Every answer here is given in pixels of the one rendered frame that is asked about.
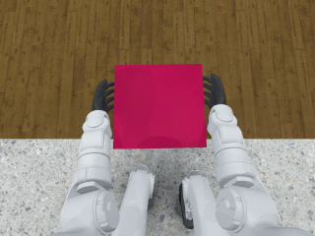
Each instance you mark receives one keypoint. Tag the robot left thigh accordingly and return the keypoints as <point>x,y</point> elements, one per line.
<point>134,207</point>

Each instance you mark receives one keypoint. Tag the robot right forearm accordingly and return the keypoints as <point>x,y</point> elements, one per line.
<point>233,164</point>

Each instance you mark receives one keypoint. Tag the right robot hand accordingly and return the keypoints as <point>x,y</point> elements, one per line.
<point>217,95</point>

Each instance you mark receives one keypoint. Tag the right robot shin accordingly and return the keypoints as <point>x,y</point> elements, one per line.
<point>188,210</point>

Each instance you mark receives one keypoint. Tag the right robot upper arm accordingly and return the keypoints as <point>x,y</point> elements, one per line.
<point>251,212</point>

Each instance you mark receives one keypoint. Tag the carton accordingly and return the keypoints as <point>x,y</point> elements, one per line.
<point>159,106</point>

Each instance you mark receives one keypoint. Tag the left robot upper arm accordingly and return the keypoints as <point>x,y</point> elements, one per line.
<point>90,214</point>

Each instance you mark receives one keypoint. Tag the left robot hand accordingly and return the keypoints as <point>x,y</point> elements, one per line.
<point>101,93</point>

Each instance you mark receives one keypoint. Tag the robot left forearm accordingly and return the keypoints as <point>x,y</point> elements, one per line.
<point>93,166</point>

